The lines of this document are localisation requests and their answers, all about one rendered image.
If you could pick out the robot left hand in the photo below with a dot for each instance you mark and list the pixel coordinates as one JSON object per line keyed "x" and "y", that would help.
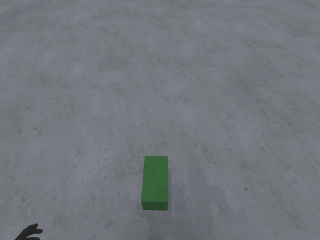
{"x": 31, "y": 229}

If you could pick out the carton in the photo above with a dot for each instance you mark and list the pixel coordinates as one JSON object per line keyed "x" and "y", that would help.
{"x": 154, "y": 195}

